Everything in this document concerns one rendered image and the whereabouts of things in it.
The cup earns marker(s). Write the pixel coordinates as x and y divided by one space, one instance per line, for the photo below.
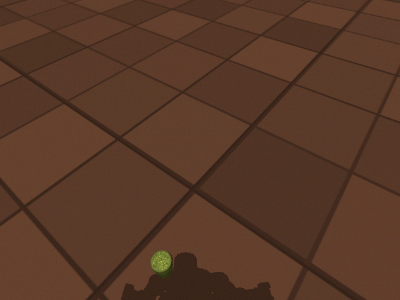
161 264

